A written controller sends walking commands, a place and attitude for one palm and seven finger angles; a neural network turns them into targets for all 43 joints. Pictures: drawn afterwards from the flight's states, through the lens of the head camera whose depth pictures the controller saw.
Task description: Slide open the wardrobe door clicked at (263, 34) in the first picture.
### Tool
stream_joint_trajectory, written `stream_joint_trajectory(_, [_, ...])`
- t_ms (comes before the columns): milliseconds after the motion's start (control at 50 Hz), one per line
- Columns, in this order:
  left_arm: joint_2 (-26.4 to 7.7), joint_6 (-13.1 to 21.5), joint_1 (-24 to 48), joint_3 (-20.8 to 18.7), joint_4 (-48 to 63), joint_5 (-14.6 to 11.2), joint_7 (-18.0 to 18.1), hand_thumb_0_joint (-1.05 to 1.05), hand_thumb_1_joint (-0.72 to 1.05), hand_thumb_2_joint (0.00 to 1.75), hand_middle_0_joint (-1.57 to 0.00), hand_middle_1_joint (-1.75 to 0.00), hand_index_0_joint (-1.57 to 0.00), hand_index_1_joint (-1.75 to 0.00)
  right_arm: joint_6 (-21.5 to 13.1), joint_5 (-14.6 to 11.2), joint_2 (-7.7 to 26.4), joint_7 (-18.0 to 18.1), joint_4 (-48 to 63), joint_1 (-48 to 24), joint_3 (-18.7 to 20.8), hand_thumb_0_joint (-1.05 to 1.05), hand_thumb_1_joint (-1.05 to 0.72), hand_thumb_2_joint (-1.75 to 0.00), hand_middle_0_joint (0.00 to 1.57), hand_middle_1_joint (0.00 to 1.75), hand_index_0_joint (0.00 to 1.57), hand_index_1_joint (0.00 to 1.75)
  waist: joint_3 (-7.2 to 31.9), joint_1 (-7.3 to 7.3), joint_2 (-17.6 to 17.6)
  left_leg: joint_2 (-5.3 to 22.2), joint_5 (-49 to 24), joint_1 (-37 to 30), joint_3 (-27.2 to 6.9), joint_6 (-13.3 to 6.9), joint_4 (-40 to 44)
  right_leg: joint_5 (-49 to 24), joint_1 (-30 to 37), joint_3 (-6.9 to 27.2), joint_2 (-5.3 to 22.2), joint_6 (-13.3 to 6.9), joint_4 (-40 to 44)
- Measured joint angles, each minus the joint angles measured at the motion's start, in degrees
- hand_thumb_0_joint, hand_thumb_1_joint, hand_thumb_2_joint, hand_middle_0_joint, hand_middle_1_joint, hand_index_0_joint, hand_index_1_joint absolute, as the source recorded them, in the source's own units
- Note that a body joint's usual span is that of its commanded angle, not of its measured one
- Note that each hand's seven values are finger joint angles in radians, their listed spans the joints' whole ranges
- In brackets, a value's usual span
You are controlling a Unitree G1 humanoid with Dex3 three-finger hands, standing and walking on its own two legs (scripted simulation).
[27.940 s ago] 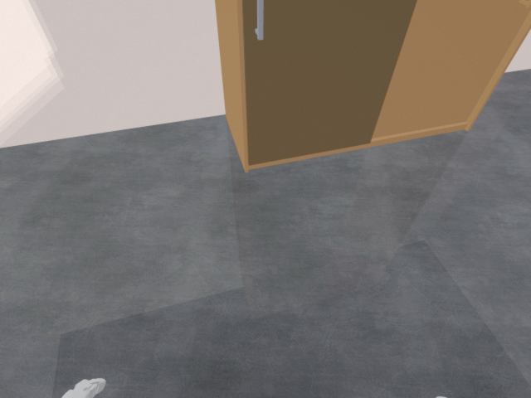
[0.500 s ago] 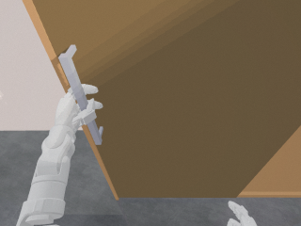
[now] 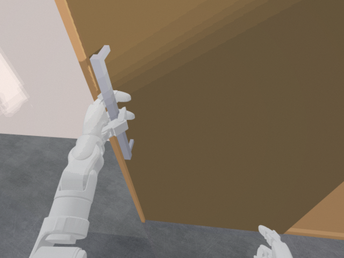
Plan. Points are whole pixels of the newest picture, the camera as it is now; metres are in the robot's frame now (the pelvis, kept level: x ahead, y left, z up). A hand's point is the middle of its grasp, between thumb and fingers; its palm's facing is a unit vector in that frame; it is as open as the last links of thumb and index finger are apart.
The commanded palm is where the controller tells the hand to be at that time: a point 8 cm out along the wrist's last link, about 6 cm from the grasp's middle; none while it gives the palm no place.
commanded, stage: tug the door sideways, standing still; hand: left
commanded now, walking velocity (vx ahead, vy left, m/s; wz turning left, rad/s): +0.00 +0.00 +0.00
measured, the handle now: (118, 112) +0.42 +0.17 +0.13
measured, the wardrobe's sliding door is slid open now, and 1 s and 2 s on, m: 0.01 0.07 0.42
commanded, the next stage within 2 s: step sideways, sliding the door along in 0.14 s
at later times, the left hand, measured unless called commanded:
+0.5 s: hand (147, 124) +0.37 +0.09 +0.14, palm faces +0.03 -0.99 -0.15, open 5.4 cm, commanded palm +0.35 +0.13 +0.15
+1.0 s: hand (155, 122) +0.38 +0.07 +0.14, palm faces +0.23 -0.97 -0.08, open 5.3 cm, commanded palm +0.35 +0.06 +0.14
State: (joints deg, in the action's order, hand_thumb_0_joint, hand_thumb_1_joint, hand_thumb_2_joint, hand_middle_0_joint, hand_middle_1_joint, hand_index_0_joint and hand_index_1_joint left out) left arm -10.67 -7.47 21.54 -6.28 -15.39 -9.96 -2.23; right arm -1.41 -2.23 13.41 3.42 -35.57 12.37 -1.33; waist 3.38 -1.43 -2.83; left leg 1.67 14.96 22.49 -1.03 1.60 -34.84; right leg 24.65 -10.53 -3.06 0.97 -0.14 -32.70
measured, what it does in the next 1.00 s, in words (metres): steps to the right: left foot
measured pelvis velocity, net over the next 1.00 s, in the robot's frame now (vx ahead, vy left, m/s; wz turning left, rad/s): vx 0.00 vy -0.11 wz -0.01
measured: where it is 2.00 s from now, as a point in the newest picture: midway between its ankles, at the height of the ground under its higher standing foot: outside the picture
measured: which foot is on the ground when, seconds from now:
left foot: down 0.00-0.50, up 0.52-0.72, down 0.74-1.00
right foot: down 0.00-0.74, up 0.76-1.00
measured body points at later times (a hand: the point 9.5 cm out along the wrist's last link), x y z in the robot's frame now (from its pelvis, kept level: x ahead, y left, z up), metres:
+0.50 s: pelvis -0.02 -0.02 -0.01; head -0.01 -0.04 +0.44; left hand +0.36 +0.14 +0.15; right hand +0.12 -0.24 -0.13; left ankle +0.03 +0.14 -0.73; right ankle -0.07 -0.10 -0.73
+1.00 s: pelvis +0.00 -0.11 +0.00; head +0.07 -0.10 +0.44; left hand +0.36 +0.12 +0.15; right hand +0.21 -0.30 -0.10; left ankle +0.04 +0.09 -0.73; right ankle +0.08 -0.29 -0.70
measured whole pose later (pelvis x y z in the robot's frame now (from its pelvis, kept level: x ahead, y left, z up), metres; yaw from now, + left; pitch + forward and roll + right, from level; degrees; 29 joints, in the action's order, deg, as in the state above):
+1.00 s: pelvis +0.00 -0.11 +0.00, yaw +0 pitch -4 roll -3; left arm -12.9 2.7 23.2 -4.7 -6.9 -5.8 7.0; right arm -1.4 -2.1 9.5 2.9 -32.7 5.8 -0.9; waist -13.4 -6.1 -3.2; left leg 14.1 14.5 16.2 1.5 6.7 -35.4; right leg 18.1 -24.6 -1.5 4.3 2.4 -45.6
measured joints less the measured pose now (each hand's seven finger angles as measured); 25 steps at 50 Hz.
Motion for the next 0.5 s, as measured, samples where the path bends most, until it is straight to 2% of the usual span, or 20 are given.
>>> stream_joint_trajectory(260, [3.65,1.43,3.17,5.69,-1.36,1.89,4.94,0.0,0.82,0.84,-0.42,-1.4,-0.32,-1.4,-1.79,0.38,-0.22,-1.07,-1.65,1.01,0.12,0.01,-0.9,-0.9,0.21,0.3,0.2,0.3,-0.91,-0.1,-0.29,-0.45,-0.32,1.49,-0.65,-0.31,-1.34,0.06,-1.24,-0.62,0.32,0.3,-1.54])
stream_joint_trajectory(320, [1.41,5.11,3.34,6.76,-2.81,3.37,5.08,0.0,0.79,0.83,-0.42,-1.4,-0.33,-1.4,-0.58,0.79,-0.52,0.28,-1.89,-0.66,-1.08,0.01,-0.9,-0.9,0.21,0.3,0.2,0.3,-2.73,0.32,0.02,0.04,-0.64,-0.11,0.62,-0.45,-0.44,-0.32,-0.7,0.72,0.13,0.49,-1.53])
stream_joint_trajectory(380, [-0.7,8.03,3.17,7.28,-3.52,3.36,5.89,-0.01,0.77,0.84,-0.43,-1.4,-0.35,-1.4,0.87,1.06,-1.2,1.55,-1.24,-1.73,-1.19,0.01,-0.9,-0.9,0.21,0.3,0.2,0.3,-3.91,0.57,0.39,0.74,-0.54,-0.7,2.1,-0.32,-0.54,-0.22,-1.68,2.1,-0.17,0.35,-3.45])
stream_joint_trajectory(460, [-2.07,9.03,3.66,6.45,-3.7,2.56,7.61,-0.01,0.76,0.84,-0.44,-1.4,-0.37,-1.4,2.85,0.98,-1.86,2.67,-0.35,-2.41,-1.05,0.01,-0.9,-0.9,0.21,0.3,0.2,0.3,-5.43,0.88,-0.24,2.21,0.65,-0.08,2.31,0.08,-2.99,3.35,-4.51,2.19,-2.15,-0.49,-8.42])
stream_joint_trajectory(500, [-1.88,9.04,4.04,5.81,-4.03,2.58,8.27,-0.01,0.76,0.85,-0.44,-1.4,-0.36,-1.4,3.89,0.67,-1.62,2.98,-0.32,-2.06,-1.03,0.01,-0.9,-0.9,0.21,0.3,0.2,0.3,-6.13,1.24,-1.4,3.05,1.88,0.45,1.1,-0.05,-5.28,0.32,-3.58,0.99,-3.24,-1.89,-6.53])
